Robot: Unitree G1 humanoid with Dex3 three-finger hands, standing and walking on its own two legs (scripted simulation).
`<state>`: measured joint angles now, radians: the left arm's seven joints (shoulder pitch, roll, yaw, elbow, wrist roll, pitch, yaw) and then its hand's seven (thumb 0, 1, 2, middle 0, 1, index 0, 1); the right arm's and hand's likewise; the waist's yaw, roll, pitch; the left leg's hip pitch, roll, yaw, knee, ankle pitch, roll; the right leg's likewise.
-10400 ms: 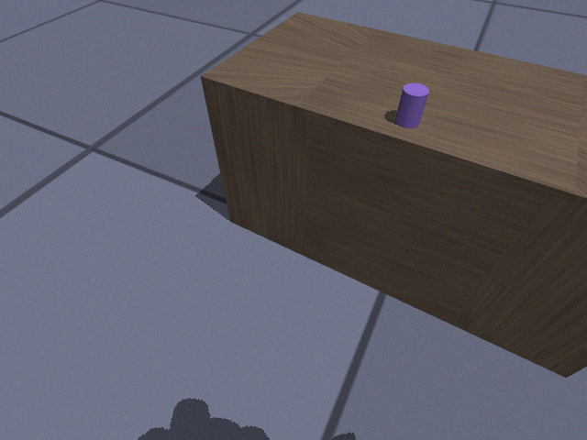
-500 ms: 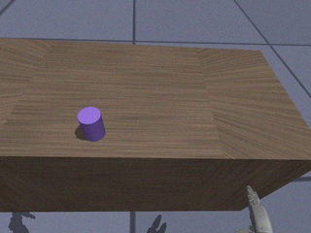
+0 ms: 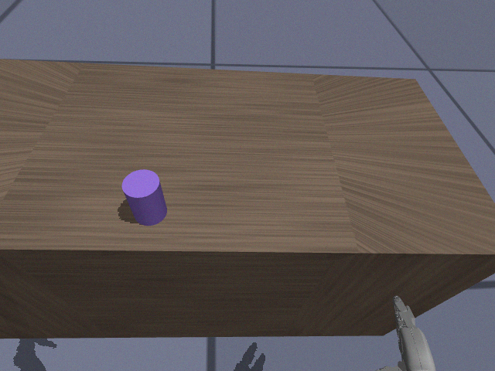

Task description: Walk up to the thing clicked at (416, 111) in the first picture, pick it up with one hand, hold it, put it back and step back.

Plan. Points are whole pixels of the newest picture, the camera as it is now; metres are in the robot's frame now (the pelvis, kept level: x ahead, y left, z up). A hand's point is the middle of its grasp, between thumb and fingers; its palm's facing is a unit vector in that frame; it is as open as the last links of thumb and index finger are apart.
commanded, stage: go down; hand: left
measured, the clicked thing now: (146, 198) +0.43 +0.19 -0.01
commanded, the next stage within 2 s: approach in 0.34 s
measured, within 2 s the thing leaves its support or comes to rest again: neither
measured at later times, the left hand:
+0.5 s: hand out of the picture +0.34 +0.38 +0.12, palm faces +0.18 -0.98 +0.01, open 17.6 cm
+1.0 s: hand (101, 205) +0.40 +0.26 +0.02, palm faces +0.04 -0.99 +0.09, open 17.7 cm
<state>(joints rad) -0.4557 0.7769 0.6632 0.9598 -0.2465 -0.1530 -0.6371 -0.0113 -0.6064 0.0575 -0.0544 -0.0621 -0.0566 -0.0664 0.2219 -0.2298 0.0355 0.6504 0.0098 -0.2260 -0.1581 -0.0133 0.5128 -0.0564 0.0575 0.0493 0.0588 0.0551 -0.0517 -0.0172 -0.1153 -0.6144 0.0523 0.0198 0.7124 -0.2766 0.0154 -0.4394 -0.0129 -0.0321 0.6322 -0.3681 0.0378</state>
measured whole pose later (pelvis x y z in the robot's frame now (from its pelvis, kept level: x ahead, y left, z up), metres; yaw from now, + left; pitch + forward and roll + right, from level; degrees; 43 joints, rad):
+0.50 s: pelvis +0.00 +0.00 +0.00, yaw +0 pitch +10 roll -3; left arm -0.45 0.77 0.66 0.94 -0.26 -0.15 -0.64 -0.01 -0.60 0.05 -0.06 -0.06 -0.06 -0.07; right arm 0.23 -0.23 0.04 0.63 0.01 -0.23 -0.16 -0.01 0.51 -0.06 0.06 0.05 0.06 0.06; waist -0.05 -0.02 -0.11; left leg -0.63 0.05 0.02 0.74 -0.29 0.02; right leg -0.45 -0.01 -0.03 0.66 -0.38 0.04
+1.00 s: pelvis -0.01 +0.00 -0.03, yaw -1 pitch +14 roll -3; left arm -0.50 0.51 0.47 0.91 -0.24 -0.31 -0.45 -0.01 -0.61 0.04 -0.05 -0.06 -0.05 -0.07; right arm 0.29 -0.24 0.01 0.39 -0.02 -0.19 -0.06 -0.01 0.54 -0.05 0.06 0.05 0.06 0.06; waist -0.11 -0.04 -0.10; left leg -0.81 0.07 0.01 0.91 -0.35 0.01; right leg -0.64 0.00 -0.03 0.85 -0.46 0.03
